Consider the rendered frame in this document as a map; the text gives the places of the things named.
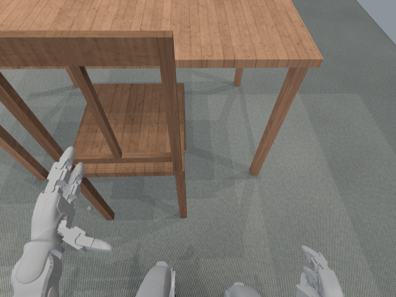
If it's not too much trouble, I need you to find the robot left hand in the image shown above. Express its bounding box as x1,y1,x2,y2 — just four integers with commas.
31,146,113,253

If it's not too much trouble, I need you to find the robot left shin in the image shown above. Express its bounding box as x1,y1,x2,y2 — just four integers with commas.
156,261,168,267

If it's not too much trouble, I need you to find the table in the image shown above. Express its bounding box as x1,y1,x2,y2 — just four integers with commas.
0,0,324,181

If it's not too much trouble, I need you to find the left robot forearm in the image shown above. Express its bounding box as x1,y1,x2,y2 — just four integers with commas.
11,239,64,297

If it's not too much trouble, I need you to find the robot left thigh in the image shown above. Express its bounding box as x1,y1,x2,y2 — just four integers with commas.
136,266,176,297

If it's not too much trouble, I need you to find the chair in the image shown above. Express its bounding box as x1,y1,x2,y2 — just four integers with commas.
0,30,187,220

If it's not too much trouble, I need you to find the robot right hand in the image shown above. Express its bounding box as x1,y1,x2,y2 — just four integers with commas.
296,246,345,297

